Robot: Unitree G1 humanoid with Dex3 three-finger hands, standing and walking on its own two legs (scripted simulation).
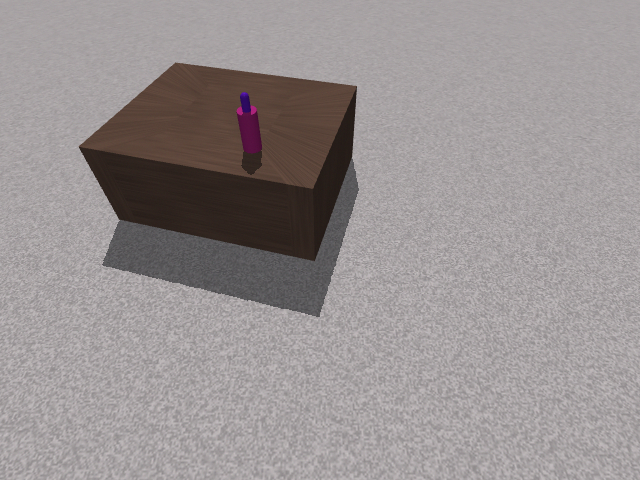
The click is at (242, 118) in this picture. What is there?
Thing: necked bottle
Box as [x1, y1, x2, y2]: [237, 92, 261, 152]
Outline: 243,92 240,95 241,106 237,109 237,116 243,148 247,152 256,152 261,148 256,108 249,104 248,95 245,92
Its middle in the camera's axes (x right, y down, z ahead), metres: -0.26 -0.40 +1.37
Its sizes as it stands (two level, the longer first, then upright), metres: 0.069 0.069 0.218
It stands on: a support 0.39 m high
